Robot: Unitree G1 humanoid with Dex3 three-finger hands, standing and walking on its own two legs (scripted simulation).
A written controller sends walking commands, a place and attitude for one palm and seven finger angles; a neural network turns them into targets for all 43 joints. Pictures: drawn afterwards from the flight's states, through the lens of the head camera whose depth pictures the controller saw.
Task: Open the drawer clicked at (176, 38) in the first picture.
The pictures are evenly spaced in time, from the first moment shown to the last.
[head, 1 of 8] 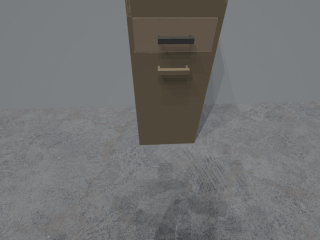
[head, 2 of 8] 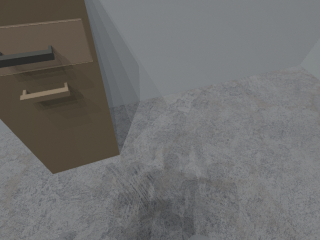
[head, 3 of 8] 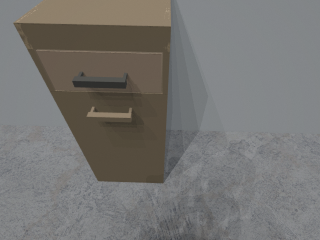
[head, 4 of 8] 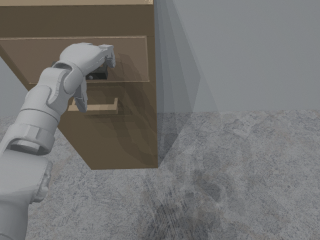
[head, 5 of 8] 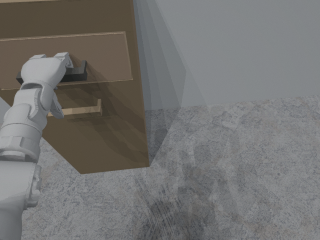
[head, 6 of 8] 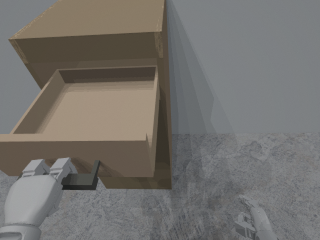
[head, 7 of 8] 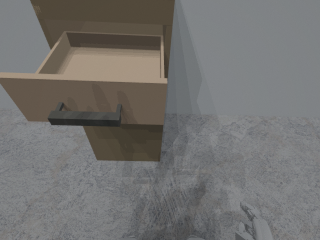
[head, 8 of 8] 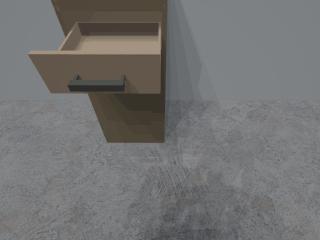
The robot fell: no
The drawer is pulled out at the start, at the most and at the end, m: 0.00 0.30 0.30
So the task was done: yes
